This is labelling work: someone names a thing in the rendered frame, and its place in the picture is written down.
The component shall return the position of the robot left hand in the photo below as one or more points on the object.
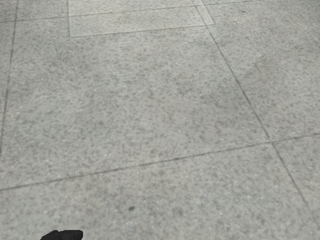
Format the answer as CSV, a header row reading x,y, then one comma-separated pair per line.
x,y
63,235

